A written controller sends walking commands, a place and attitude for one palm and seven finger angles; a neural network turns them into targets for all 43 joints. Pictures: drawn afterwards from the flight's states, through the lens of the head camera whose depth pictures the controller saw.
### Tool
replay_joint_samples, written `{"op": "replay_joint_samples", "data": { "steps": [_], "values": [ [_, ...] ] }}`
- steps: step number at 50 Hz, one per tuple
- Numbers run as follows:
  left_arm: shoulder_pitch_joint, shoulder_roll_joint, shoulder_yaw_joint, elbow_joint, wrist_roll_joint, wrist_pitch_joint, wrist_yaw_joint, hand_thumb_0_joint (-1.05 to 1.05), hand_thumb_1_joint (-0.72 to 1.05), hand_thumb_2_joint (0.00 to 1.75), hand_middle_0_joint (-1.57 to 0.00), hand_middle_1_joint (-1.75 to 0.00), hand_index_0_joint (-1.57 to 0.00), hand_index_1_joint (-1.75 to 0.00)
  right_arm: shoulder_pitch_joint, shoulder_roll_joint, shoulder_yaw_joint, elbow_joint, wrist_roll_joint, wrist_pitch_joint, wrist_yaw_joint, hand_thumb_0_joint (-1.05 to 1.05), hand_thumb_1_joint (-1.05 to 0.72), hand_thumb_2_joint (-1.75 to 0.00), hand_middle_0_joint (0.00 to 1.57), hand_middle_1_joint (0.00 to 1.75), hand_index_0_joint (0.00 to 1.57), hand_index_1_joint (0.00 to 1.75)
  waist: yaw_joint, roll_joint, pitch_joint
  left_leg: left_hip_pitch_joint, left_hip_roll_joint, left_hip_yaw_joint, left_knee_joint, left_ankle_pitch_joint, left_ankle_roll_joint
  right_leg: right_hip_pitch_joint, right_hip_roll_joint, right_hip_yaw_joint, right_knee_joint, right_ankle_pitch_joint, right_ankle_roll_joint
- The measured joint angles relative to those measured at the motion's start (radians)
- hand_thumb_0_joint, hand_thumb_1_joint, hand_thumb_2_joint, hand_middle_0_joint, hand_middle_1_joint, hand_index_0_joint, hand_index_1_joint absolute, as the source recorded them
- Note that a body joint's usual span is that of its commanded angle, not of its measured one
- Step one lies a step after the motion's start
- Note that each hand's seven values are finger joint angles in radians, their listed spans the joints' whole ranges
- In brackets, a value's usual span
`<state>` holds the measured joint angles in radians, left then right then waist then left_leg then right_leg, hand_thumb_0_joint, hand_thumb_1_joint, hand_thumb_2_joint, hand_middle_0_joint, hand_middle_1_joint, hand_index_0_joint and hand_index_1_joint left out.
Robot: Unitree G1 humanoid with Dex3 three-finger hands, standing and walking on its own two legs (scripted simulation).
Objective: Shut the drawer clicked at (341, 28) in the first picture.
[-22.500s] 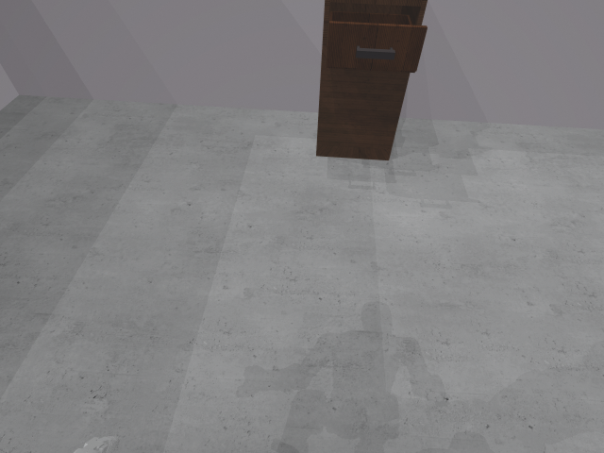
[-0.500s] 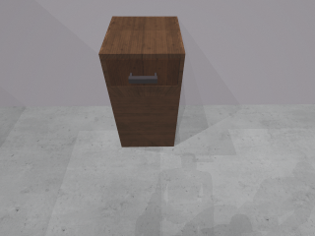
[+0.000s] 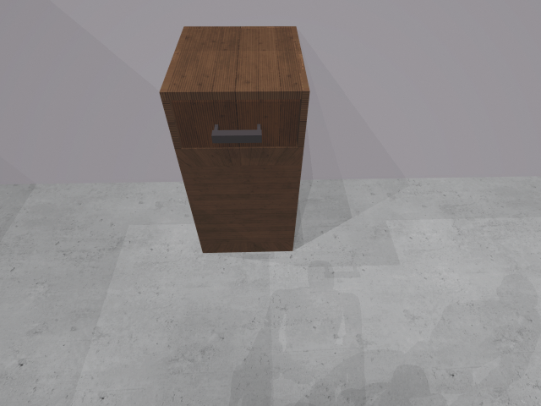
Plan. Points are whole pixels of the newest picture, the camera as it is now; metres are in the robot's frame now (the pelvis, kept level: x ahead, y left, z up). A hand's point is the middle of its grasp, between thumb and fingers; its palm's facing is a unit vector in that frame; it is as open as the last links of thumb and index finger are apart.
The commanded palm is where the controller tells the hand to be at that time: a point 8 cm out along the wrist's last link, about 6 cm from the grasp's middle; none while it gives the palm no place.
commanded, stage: look to check the result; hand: left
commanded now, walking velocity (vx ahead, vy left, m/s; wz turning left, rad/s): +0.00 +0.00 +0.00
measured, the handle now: (237, 131) +0.82 +0.14 -0.10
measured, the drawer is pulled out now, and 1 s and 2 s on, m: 0.00 0.00 0.00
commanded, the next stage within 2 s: stand and wait in 0.42 s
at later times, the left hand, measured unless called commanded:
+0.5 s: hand out of the picture +0.00 +0.15 -0.17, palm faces +0.04 -0.98 -0.19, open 7.4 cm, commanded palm none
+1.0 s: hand out of the picture +0.02 +0.16 -0.17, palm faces +0.03 -0.97 -0.22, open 7.4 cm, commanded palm none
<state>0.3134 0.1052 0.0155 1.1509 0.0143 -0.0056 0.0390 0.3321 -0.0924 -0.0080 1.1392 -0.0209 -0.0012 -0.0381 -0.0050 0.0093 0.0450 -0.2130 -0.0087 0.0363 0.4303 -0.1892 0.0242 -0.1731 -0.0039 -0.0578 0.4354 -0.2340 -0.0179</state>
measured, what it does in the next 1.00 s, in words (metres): stands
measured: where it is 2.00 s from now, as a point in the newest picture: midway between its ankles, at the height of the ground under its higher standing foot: outside the picture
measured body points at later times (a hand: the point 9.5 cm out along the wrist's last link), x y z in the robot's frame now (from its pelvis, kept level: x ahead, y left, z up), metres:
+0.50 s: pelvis +0.01 -0.01 +0.00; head +0.02 -0.02 +0.45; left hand +0.00 +0.21 -0.16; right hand +0.00 -0.22 -0.16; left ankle +0.03 +0.10 -0.74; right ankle +0.00 -0.11 -0.74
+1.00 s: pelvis +0.02 -0.02 +0.00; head +0.04 -0.03 +0.45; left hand +0.02 +0.21 -0.15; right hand +0.02 -0.25 -0.16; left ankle +0.03 +0.10 -0.74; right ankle +0.00 -0.11 -0.74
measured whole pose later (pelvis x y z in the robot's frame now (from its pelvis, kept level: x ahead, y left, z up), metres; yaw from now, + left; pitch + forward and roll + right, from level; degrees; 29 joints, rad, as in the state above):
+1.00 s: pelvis +0.02 -0.02 +0.00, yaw +0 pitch -2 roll +0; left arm 0.24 0.17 0.02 1.15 0.01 -0.02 0.03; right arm 0.25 -0.16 -0.01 1.15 -0.02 0.00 -0.03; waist 0.00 0.01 0.06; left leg -0.15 0.02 0.02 0.38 -0.19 -0.01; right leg -0.11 0.02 -0.07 0.37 -0.24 -0.05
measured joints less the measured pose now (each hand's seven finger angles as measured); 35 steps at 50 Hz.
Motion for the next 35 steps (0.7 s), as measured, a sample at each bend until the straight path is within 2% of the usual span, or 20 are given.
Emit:
{"op": "replay_joint_samples", "data": {
  "steps": [35],
  "values": [
    [-0.056,0.039,0.0,0.002,-0.002,-0.009,-0.008,0.01,0.91,0.9,-0.2,-0.3,-0.2,-0.3,-0.068,-0.052,0.002,0.011,0.001,-0.005,0.001,0.01,-0.91,-0.9,0.19,0.3,0.19,0.3,0.003,0.004,0.012,0.046,0.018,-0.01,-0.037,-0.004,-0.023,0.05,0.02,-0.008,-0.043,-0.003,-0.02]
  ]
}}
